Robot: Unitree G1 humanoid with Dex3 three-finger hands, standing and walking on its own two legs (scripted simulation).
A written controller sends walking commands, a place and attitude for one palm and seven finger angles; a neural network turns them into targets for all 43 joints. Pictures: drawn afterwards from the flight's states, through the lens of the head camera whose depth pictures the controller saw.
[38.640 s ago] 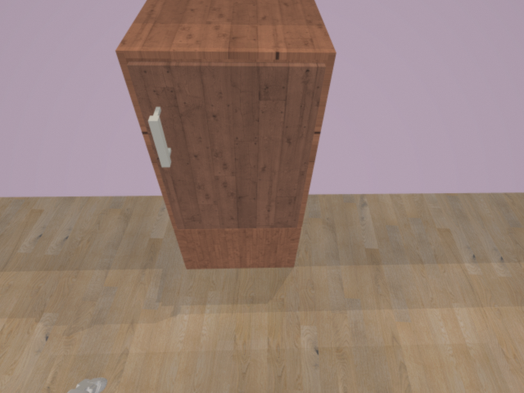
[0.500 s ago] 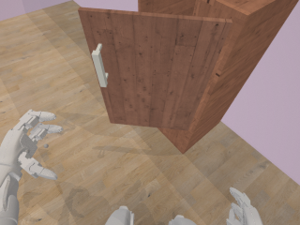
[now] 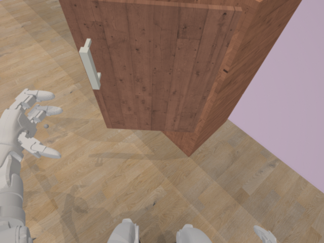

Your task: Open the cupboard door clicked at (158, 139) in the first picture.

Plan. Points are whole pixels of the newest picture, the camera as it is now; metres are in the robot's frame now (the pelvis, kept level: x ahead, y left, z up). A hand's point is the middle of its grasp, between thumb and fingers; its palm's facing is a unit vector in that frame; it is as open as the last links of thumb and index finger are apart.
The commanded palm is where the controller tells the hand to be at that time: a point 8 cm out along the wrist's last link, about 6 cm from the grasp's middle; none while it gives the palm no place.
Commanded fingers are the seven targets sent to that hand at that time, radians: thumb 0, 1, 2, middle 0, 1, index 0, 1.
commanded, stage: move the hooked fingers beside the handle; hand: left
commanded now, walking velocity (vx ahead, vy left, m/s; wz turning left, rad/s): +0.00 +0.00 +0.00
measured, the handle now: (92, 65) +0.58 +0.21 +0.05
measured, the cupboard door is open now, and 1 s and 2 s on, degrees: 44 44 44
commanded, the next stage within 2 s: slide the fingers in behind the handle in 1.80 s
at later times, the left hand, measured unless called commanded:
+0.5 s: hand (59, 99) +0.45 +0.27 +0.06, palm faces -0.02 -1.00 -0.03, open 14.0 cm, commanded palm +0.44 +0.31 +0.05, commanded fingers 0.00 -0.50 0.30 -0.30 -1.20 -0.30 -1.20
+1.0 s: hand (70, 77) +0.52 +0.26 +0.05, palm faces -0.02 -1.00 -0.02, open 14.0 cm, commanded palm +0.52 +0.30 +0.05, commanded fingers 0.00 -0.50 0.30 -0.30 -1.20 -0.30 -1.20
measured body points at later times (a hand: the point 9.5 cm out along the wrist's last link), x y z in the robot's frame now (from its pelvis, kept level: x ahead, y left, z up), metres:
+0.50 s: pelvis +0.00 +0.02 -0.01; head +0.12 +0.04 +0.42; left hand +0.44 +0.32 +0.06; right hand +0.04 -0.26 -0.11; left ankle +0.03 +0.11 -0.67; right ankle +0.00 -0.10 -0.67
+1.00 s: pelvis -0.01 +0.02 -0.02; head +0.16 +0.05 +0.40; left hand +0.52 +0.31 +0.06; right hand -0.02 -0.26 -0.12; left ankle +0.03 +0.11 -0.67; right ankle +0.00 -0.10 -0.67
